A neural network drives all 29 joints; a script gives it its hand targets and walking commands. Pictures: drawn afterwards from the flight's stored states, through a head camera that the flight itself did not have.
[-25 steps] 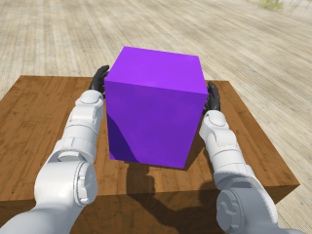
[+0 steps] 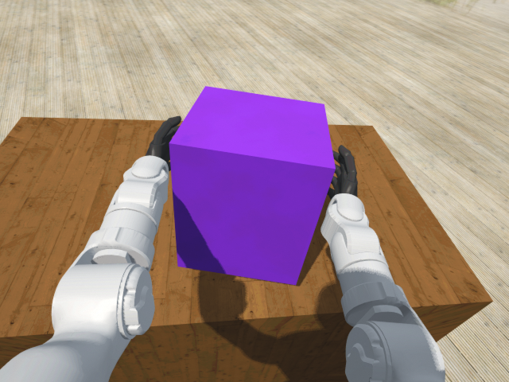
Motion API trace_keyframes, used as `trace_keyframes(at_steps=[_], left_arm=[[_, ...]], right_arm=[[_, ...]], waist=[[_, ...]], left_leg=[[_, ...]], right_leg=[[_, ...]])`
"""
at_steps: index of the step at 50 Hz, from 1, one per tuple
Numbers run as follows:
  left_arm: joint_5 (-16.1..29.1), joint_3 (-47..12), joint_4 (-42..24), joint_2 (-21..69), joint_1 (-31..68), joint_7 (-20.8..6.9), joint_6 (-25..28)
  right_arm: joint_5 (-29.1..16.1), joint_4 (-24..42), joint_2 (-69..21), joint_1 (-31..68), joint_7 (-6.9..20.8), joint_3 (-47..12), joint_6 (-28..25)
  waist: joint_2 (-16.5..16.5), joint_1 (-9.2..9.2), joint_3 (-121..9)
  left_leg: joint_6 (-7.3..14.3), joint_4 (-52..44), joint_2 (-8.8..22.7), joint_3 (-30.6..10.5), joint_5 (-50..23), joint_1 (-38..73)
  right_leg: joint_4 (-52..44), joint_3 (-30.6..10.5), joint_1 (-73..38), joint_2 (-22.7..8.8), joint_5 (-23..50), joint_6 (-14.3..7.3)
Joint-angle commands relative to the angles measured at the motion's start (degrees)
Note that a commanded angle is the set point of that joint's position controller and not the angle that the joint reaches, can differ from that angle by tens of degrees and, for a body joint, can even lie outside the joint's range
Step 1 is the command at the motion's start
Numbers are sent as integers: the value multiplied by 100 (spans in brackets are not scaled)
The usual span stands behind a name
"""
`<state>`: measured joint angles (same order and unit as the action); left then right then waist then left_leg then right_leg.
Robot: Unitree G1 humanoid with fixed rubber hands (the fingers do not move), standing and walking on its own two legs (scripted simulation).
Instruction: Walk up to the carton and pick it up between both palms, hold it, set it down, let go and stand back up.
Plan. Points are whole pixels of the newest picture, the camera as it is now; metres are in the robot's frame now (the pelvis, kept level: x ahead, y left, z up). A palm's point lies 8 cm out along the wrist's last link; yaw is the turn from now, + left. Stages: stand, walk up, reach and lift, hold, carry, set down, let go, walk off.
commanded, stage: set down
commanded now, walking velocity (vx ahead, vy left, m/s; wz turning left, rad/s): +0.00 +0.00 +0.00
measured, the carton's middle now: (250, 185) +0.43 -0.05 +0.10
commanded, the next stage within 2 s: none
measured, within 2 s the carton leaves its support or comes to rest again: rests again in 0.82 s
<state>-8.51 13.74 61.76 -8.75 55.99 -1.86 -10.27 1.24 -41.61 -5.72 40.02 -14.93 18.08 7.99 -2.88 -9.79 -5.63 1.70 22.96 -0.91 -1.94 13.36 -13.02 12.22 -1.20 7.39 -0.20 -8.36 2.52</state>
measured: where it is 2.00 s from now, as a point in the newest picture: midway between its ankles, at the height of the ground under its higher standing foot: outside the picture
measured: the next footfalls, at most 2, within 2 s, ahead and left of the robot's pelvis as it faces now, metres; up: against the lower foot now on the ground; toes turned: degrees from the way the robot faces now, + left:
none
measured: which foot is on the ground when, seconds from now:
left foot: down 0.00-1.00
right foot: down 0.00-1.00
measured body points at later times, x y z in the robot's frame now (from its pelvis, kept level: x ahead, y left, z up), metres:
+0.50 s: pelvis +0.00 +0.00 +0.00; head +0.01 +0.04 +0.45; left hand +0.47 +0.09 +0.12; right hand +0.37 -0.20 +0.10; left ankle -0.02 +0.09 -0.75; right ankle -0.03 -0.15 -0.75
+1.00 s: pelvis -0.02 +0.00 +0.00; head +0.02 +0.04 +0.45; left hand +0.46 +0.10 +0.11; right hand +0.36 -0.19 +0.10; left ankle -0.02 +0.09 -0.75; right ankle -0.03 -0.15 -0.75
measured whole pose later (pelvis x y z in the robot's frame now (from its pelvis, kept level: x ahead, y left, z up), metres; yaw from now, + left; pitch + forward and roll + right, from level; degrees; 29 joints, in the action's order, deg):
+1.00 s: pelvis -0.02 +0.00 +0.00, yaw -1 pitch +5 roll -2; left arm -16.6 23.9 67.0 -7.5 57.7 -5.1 -2.5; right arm 17.3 -42.0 -13.6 39.9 -11.0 33.5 -3.2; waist -3.1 -8.5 -2.2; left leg 1.8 21.3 -0.7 0.5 11.2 -15.0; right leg 13.0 0.0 10.9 -0.9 -6.9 2.5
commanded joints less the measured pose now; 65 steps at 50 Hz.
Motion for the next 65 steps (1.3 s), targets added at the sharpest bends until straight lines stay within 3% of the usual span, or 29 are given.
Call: trace_keyframes(at_steps=[1, 2, 7, 8, 9, 11, 12, 13, 15, 17, 19, 20, 23, 24, 25, 31, 32, 34, 36, 41, 43, 45, 47, 51, 55, 57, 59, 63, 65], left_arm=[[229, -1365, -609, 4260, 3975, -1181, 274], [272, -1286, -525, 4112, 3982, -1202, 300], [270, -1312, -395, 4219, 3952, -1179, 396], [172, -1220, -323, 4090, 3811, -1194, 409], [138, -1164, -395, 4082, 3947, -1199, 437], [144, -1052, -238, 4061, 3721, -1205, 448], [209, -1184, -364, 4130, 3934, -1208, 501], [184, -1175, -326, 4220, 3871, -1186, 532], [141, -1206, -252, 4200, 3765, -1188, 550], [38, -1041, -88, 4105, 3586, -1235, 532], [98, -1184, -183, 4233, 3746, -1221, 617], [88, -1135, -186, 4177, 3900, -1224, 631], [37, -1079, -138, 4120, 3793, -1246, 743], [-62, -904, -92, 3999, 3663, -1239, 742], [-10, -1010, -65, 4035, 3637, -1242, 738], [-110, -839, 79, 3928, 3626, -1301, 806], [-273, -675, 142, 3872, 3599, -1310, 792], [-325, -657, 246, 3822, 3515, -1321, 800], [-363, -478, 142, 3677, 3559, -1356, 849], [-585, -283, 301, 3481, 3537, -1367, 908], [-597, -219, 259, 3461, 3619, -1387, 952], [-765, -105, 334, 3413, 3537, -1377, 942], [-859, 0, 384, 3399, 3413, -1365, 886], [-981, 72, 356, 3325, 3265, -1347, 857], [-1108, 291, 336, 3138, 3198, -1280, 915], [-1169, 233, 361, 3242, 3187, -1288, 874], [-1157, 253, 247, 3148, 3112, -1263, 892], [-1339, 420, 471, 3057, 2929, -1274, 824], [-1362, 472, 508, 2936, 2994, -1307, 808]], right_arm=[[37, 1507, -3194, 5873, 753, -2047, -665], [26, 1547, -3249, 5855, 741, -2026, -624], [171, 1366, -3180, 5741, 762, -1886, -794], [180, 1419, -3259, 5726, 771, -1955, -827], [298, 1292, -3288, 5578, 760, -1834, -842], [323, 1314, -3230, 5595, 770, -1865, -871], [328, 1377, -3270, 5683, 795, -1791, -916], [377, 1523, -3252, 5720, 796, -1909, -974], [437, 1544, -3271, 5698, 791, -1877, -1025], [460, 1537, -3241, 5644, 770, -1898, -1038], [555, 1503, -3203, 5678, 785, -1783, -1115], [566, 1413, -3255, 5667, 785, -1706, -1078], [695, 1384, -3384, 5456, 823, -1737, -1086], [741, 1424, -3365, 5438, 851, -1742, -1115], [727, 1255, -3328, 5376, 846, -1682, -1125], [976, 1077, -3271, 5289, 896, -1323, -1206], [1024, 1019, -3227, 5232, 896, -1296, -1225], [1080, 999, -3204, 5162, 902, -1188, -1281], [1219, 957, -3251, 5042, 921, -1102, -1270], [1406, 873, -3249, 4935, 975, -871, -1404], [1565, 644, -3289, 4658, 973, -723, -1409], [1687, 585, -3267, 4739, 1026, -460, -1469], [1723, 613, -3094, 4712, 1051, -450, -1530], [1854, 446, -2994, 4468, 1116, -153, -1593], [2012, 278, -3010, 4329, 1158, -86, -1678], [2028, 160, -2865, 4250, 1162, 35, -1732], [2024, 155, -2833, 4123, 1137, 8, -1760], [2010, 45, -2758, 4031, 1133, 47, -1837], [2055, -10, -2818, 3998, 1113, 145, -1804]], waist=[[902, -115, -3412], [965, -53, -3404], [1044, -171, -3701], [949, -10, -3696], [974, -112, -3711], [852, 53, -3590], [978, -63, -3859], [881, 16, -3930], [951, -91, -3873], [951, -14, -3699], [978, -104, -3835], [1041, -12, -3771], [920, -26, -3872], [900, 93, -3813], [934, -8, -3734], [850, -66, -3560], [902, 32, -3504], [848, -57, -3367], [726, 25, -3354], [845, 81, -3288], [652, -62, -3058], [769, -31, -3022], [875, 90, -2910], [887, 11, -2613], [865, 152, -2657], [947, 17, -2459], [973, 70, -2540], [846, 175, -2191], [747, 78, -2045]], left_leg=[[-802, 95, -40, 303, -3315, 1651], [-746, 65, -59, 301, -3084, 1547], [-833, 230, -3, 250, -3621, 1802], [-868, 235, 5, 348, -3678, 1731], [-852, 213, 0, 331, -3573, 1624], [-800, 183, 17, 330, -3517, 1474], [-833, 191, -9, 342, -3451, 1551], [-837, 226, -3, 351, -3568, 1488], [-871, 268, 10, 314, -3809, 1518], [-858, 215, -41, 358, -3501, 1382], [-899, 194, -11, 367, -3455, 1456], [-856, 172, -40, 394, -3217, 1261], [-813, 75, -93, 411, -2942, 976], [-784, 90, -64, 427, -3043, 936], [-830, 79, -51, 434, -3122, 1029], [-814, -2, -50, 495, -2711, 993], [-816, -29, -45, 514, -2653, 927], [-819, -96, -63, 544, -2556, 916], [-782, -134, -38, 560, -2387, 655], [-762, -211, -56, 668, -2160, 735], [-723, -294, -68, 630, -1877, 559], [-720, -318, -25, 671, -1779, 648], [-759, -303, 31, 688, -1989, 901], [-789, -252, 79, 728, -2150, 1085], [-731, -256, 116, 754, -2114, 1031], [-787, -255, 145, 723, -2293, 1228], [-820, -202, 151, 774, -2363, 1318], [-726, -308, 138, 804, -2128, 1041], [-649, -430, 90, 790, -1606, 735]], right_leg=[[448, 474, -880, 295, 3064, -129], [427, 433, -881, 242, 3017, -116], [416, 533, -654, 342, 3000, -133], [426, 473, -702, 355, 3061, -149], [464, 514, -758, 322, 3065, -143], [466, 475, -806, 293, 3104, -112], [509, 498, -854, 306, 3130, -130], [529, 485, -885, 332, 3221, -119], [603, 521, -881, 316, 3413, -137], [529, 497, -931, 295, 3414, -125], [552, 529, -887, 320, 3331, -114], [531, 446, -867, 277, 3127, -117], [642, 411, -1136, 232, 3440, -99], [681, 417, -1153, 242, 3419, -82], [659, 443, -1138, 242, 3495, -99], [587, 465, -1084, 245, 3052, -136], [578, 462, -1056, 252, 3000, -97], [594, 487, -1117, 225, 3059, -113], [608, 468, -1306, 203, 3041, -66], [614, 534, -1266, 162, 2945, -46], [598, 549, -1386, 171, 2860, -24], [586, 575, -1236, 147, 2624, -54], [476, 626, -1087, 179, 2383, -48], [398, 704, -833, 235, 2114, -132], [390, 734, -872, 208, 1942, -103], [331, 838, -678, 262, 1867, -123], [300, 810, -643, 243, 1740, -131], [283, 789, -704, 226, 1709, -123], [333, 757, -781, 182, 1637, -48]])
